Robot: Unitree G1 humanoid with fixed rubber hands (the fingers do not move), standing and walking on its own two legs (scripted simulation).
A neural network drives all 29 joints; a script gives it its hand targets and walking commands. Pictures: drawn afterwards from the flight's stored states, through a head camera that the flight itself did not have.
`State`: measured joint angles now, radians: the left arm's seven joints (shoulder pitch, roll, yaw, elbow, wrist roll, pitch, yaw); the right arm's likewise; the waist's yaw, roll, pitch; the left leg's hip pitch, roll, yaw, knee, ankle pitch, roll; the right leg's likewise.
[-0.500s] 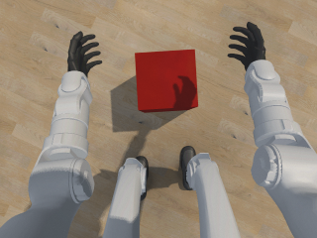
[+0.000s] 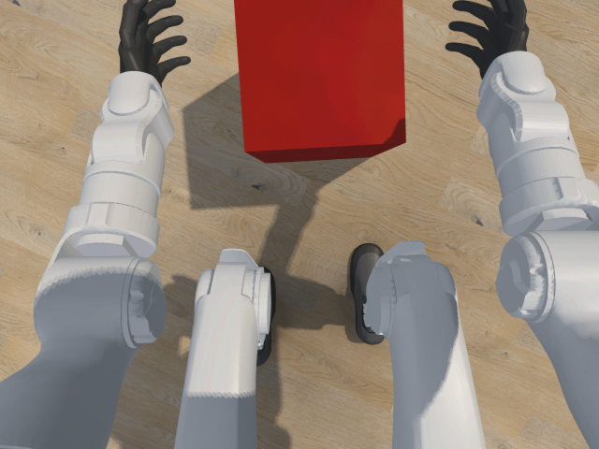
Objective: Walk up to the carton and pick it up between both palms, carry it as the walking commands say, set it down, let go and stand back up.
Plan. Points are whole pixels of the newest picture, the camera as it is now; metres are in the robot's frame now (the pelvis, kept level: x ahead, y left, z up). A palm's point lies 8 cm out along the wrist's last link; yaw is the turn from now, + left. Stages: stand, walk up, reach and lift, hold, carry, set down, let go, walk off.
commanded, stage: reach and lift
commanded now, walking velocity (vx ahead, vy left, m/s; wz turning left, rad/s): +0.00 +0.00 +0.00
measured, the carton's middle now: (317, 92) +0.54 -0.03 -0.33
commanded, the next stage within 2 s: none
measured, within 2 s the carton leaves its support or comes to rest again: leaves its support in 1.90 s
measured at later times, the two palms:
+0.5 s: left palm (184, 100) +0.52 +0.17 -0.26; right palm (446, 87) +0.52 -0.21 -0.26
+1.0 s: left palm (193, 96) +0.53 +0.15 -0.26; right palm (435, 84) +0.52 -0.19 -0.26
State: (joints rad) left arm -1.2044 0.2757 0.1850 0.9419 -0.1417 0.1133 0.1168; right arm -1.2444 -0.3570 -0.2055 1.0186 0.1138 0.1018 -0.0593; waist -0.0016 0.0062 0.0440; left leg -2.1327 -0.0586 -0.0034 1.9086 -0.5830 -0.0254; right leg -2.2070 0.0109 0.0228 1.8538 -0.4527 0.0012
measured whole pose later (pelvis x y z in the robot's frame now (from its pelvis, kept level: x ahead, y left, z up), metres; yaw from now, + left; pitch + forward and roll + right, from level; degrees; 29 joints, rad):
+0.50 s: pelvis -0.01 +0.00 -0.08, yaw +1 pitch +39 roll +1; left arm -1.36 0.33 0.07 1.06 -0.25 0.04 0.13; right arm -1.38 -0.41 -0.10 1.13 0.23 0.03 -0.09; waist -0.01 0.01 0.32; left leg -2.26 -0.07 0.00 2.20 -0.62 -0.03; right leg -2.33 -0.01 0.01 2.14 -0.49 0.00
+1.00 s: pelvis -0.01 +0.00 -0.08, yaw +1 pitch +38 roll +1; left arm -1.42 0.30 0.05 1.12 -0.24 0.03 0.15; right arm -1.44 -0.38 -0.08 1.20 0.24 0.01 -0.09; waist -0.01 0.02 0.33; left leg -2.26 -0.07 0.01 2.20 -0.60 -0.02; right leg -2.33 -0.01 0.02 2.14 -0.48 0.01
